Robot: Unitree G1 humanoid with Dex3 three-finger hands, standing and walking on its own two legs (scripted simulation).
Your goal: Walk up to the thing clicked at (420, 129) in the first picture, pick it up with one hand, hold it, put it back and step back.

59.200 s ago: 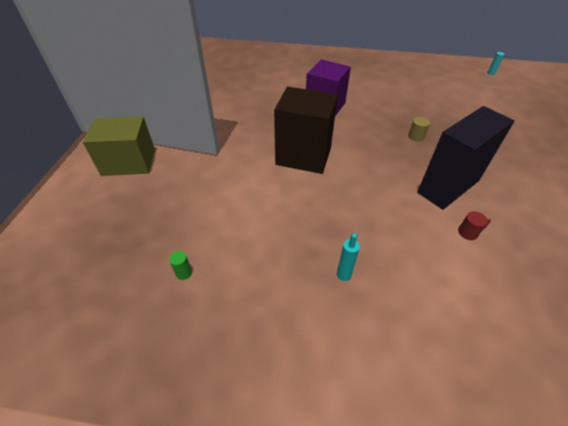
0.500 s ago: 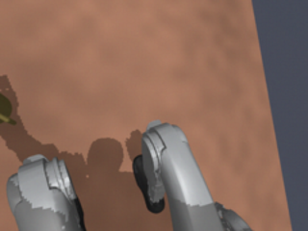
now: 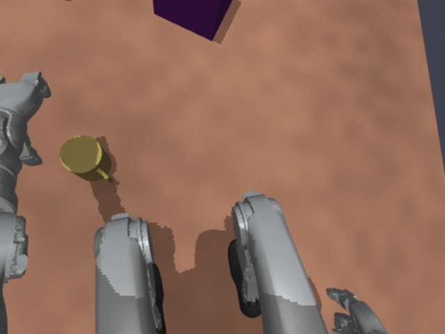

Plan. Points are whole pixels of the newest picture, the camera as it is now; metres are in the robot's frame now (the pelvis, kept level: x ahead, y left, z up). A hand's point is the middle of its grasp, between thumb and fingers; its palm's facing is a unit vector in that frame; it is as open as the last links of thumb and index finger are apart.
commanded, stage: withdraw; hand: left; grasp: from above
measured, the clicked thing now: (92, 164) +0.48 +0.24 -0.34
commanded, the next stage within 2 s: home in 0.34 s
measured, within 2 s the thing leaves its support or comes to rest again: neither
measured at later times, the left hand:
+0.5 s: hand (58, 129) +0.52 +0.27 -0.20, palm faces -0.37 -0.03 -0.93, open 13.7 cm
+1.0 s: hand (9, 174) +0.39 +0.27 -0.02, palm faces -0.32 -0.53 -0.79, open 8.4 cm
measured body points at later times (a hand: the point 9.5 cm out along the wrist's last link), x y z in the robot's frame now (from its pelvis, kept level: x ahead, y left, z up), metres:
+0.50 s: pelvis -0.01 +0.00 -0.06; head +0.25 +0.05 +0.31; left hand +0.54 +0.27 -0.15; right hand -0.01 -0.26 -0.16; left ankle +0.08 +0.12 -0.36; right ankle +0.11 -0.13 -0.36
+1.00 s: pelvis +0.01 +0.00 +0.08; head +0.19 +0.04 +0.49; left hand +0.40 +0.29 +0.02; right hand +0.15 -0.28 -0.03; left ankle +0.08 +0.12 -0.36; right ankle +0.10 -0.13 -0.36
